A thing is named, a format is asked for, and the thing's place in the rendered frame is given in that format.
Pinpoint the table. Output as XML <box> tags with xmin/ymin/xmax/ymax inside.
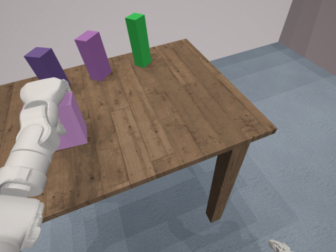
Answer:
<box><xmin>0</xmin><ymin>39</ymin><xmax>277</xmax><ymax>252</ymax></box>

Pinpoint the robot left forearm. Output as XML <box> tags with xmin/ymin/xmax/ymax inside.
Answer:
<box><xmin>0</xmin><ymin>98</ymin><xmax>60</xmax><ymax>198</ymax></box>

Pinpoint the right robot hand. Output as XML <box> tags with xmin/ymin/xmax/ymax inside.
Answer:
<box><xmin>268</xmin><ymin>239</ymin><xmax>293</xmax><ymax>252</ymax></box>

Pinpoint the left robot hand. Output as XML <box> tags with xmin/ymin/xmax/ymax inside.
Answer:
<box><xmin>20</xmin><ymin>77</ymin><xmax>71</xmax><ymax>135</ymax></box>

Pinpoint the sponge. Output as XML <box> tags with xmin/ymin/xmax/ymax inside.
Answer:
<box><xmin>22</xmin><ymin>91</ymin><xmax>88</xmax><ymax>150</ymax></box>

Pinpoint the left robot upper arm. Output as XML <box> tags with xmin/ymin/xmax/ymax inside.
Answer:
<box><xmin>0</xmin><ymin>194</ymin><xmax>45</xmax><ymax>252</ymax></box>

